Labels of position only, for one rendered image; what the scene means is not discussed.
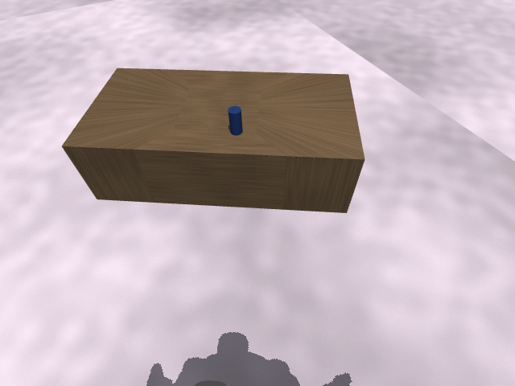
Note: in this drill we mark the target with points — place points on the can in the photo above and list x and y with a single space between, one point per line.
235 120

